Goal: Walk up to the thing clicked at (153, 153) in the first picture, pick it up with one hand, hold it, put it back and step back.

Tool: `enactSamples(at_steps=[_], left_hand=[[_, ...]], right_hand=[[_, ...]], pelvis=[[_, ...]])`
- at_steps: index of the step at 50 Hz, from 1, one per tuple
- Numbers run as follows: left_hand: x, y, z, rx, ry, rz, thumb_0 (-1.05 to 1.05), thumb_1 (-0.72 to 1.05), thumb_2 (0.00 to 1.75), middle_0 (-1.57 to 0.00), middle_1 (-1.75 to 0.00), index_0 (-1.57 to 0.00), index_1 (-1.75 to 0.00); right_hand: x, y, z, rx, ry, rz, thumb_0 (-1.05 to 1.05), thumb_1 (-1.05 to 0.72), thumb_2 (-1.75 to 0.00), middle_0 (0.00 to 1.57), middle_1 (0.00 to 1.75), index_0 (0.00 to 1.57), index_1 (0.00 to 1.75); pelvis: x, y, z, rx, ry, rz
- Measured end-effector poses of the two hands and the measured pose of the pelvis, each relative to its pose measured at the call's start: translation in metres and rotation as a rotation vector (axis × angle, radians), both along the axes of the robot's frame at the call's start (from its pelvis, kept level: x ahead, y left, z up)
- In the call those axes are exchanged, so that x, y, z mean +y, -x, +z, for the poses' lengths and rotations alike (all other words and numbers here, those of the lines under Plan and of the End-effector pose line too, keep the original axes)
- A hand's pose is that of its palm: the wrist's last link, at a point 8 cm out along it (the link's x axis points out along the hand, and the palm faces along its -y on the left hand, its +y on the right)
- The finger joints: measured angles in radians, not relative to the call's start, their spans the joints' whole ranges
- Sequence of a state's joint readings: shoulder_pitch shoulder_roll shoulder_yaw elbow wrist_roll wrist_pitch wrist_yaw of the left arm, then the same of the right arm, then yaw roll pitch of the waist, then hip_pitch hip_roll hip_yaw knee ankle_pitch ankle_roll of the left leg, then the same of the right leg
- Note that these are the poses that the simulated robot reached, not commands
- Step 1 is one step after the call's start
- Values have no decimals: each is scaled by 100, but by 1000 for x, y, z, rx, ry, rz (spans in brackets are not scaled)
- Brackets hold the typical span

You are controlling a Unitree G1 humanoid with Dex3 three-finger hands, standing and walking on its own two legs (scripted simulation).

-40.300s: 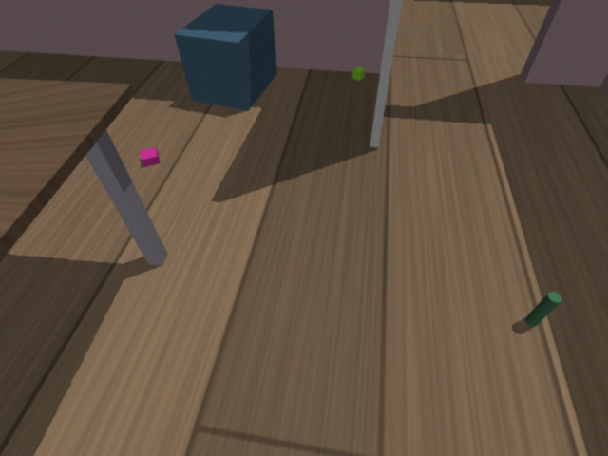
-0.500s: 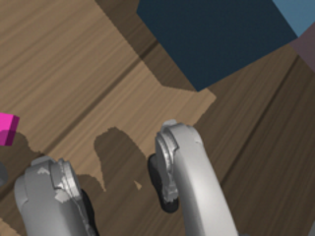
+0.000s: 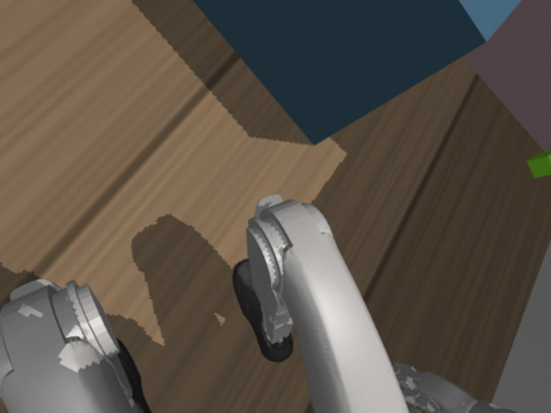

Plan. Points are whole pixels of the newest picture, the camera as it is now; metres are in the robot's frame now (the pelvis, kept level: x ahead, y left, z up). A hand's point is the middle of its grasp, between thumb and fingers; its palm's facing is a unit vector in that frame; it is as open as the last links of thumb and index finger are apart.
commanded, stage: rest palm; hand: left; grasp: from above
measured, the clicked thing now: out of the picture +0.43 +0.33 -0.29
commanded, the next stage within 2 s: close in 0.20 s
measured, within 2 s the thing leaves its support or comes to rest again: neither
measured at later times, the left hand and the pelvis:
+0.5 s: hand out of the picture +0.42 +0.33 -0.24, palm faces -0.06 -0.46 -0.89, open 12.0 cm; pelvis +0.00 +0.01 -0.01, yaw -1 degrees
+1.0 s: hand out of the picture +0.42 +0.33 -0.25, palm faces -0.01 -0.47 -0.88, open 11.0 cm; pelvis +0.00 +0.01 -0.01, yaw -1 degrees
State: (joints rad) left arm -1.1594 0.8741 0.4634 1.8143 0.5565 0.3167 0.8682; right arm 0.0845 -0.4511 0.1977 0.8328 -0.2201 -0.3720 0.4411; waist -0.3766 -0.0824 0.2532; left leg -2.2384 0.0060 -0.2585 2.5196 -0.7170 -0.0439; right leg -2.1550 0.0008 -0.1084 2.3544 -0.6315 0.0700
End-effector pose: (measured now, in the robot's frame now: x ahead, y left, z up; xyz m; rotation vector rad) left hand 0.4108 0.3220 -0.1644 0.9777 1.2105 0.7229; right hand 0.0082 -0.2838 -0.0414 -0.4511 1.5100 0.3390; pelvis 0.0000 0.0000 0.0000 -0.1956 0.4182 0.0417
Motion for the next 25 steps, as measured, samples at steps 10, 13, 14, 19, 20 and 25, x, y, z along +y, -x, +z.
enactSamples(at_steps=[10,13,14,19,20,25], left_hand=[[3,5,-23,8,39,62,0,-28,76,-26,-87,-27,-87],[5,2,-23,-5,40,64,0,-26,75,-27,-86,-28,-86],[6,0,-23,-9,41,63,0,-25,75,-28,-86,-28,-85],[13,-5,-19,-2,44,39,0,-21,71,-31,-82,-31,-82],[14,-5,-19,1,44,32,0,-20,70,-32,-81,-33,-80],[15,-3,-19,18,40,8,0,-14,64,-37,-76,-38,-75]], right_hand=[[24,7,-10,49,-65,2,0,-92,-90,20,30,19,30],[29,2,-14,37,-78,10,0,-92,-90,20,30,19,30],[31,0,-15,31,-81,12,0,-92,-90,20,30,19,30],[34,-13,-21,-7,-86,14,0,-91,-90,20,30,19,30],[34,-15,-22,-14,-86,14,0,-91,-90,20,30,19,30],[34,-23,-21,-40,-85,21,0,-91,-90,20,30,19,30]], pelvis=[[2,0,-4,-8,9,0],[3,-1,-6,-11,13,2],[3,-2,-7,-12,14,3],[5,-4,-9,-5,20,-1],[5,-4,-10,-4,21,-2],[6,-4,-9,0,25,-7]])
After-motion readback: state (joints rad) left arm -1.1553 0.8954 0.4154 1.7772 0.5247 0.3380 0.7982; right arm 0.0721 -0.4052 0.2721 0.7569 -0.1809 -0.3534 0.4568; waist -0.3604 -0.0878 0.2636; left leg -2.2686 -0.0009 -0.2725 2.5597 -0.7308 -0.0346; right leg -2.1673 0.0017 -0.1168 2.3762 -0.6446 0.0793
